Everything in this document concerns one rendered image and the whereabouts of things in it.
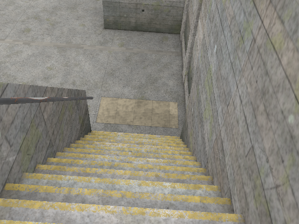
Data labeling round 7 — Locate stairs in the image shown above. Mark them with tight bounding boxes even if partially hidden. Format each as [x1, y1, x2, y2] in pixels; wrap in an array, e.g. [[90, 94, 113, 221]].
[[0, 131, 246, 224]]

